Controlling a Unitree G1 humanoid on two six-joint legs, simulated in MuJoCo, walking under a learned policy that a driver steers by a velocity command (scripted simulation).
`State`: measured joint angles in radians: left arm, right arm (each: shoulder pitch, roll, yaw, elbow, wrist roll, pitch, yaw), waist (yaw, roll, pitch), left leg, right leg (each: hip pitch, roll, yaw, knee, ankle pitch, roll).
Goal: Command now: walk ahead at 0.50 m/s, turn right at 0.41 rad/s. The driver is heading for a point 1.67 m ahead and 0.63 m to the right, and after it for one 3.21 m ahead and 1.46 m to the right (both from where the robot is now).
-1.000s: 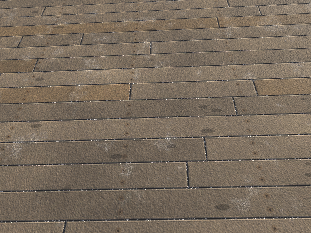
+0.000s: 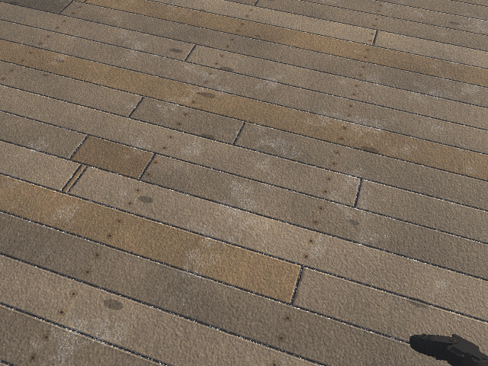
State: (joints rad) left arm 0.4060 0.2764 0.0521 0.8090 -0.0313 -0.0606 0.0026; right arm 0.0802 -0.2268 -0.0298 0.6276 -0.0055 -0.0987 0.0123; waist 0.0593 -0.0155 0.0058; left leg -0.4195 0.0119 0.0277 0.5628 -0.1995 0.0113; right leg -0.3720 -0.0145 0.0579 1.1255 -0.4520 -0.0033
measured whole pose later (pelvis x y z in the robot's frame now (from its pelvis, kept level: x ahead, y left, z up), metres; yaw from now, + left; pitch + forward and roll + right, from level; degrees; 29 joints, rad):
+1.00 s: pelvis +0.52 -0.15 +0.00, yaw -35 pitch +2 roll +1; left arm 0.34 0.29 0.07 0.70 -0.02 -0.02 0.01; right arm 0.14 -0.26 -0.06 0.71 -0.01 -0.11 0.02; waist 0.01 -0.04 0.00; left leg -0.36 -0.04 0.02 0.51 -0.18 0.02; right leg -0.41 0.04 0.11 1.19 -0.41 -0.02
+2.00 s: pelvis +0.96 -0.47 -0.01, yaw -25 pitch +2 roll +0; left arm 0.27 0.28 0.05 0.80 -0.02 -0.09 0.01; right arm 0.14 -0.29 -0.06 0.70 0.02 -0.05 0.04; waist 0.01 0.00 0.05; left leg -0.46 -0.08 0.02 0.60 -0.18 0.10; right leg -0.28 -0.02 0.00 1.18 -0.44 0.01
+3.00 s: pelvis +1.47 -0.57 -0.01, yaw +10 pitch +1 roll -1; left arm 0.27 0.31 0.06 0.82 -0.03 -0.08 0.00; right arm 0.13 -0.30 -0.07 0.60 0.01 -0.03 0.04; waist 0.04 0.00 0.08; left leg -0.45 -0.05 0.03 0.61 -0.19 0.08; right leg -0.28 -0.06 -0.02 1.16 -0.49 0.02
